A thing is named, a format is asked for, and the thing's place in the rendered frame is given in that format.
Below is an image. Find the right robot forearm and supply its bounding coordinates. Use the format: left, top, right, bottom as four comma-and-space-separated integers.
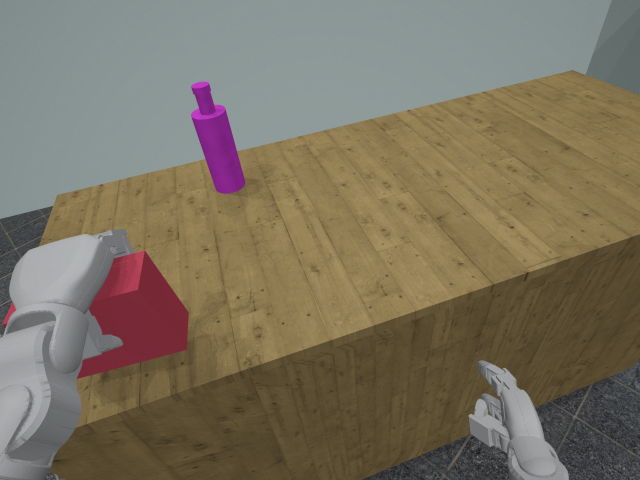
507, 436, 569, 480

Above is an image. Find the left robot forearm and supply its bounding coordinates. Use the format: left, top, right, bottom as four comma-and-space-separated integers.
0, 303, 89, 480

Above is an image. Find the sponge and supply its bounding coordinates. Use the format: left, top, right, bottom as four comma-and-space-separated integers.
2, 251, 189, 379

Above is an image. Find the left robot hand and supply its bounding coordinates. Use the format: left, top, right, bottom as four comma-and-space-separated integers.
9, 229, 135, 360

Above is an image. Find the right robot hand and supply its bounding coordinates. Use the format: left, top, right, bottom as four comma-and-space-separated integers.
469, 360, 545, 453

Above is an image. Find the table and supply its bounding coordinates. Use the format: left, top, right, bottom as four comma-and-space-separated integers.
39, 70, 640, 480

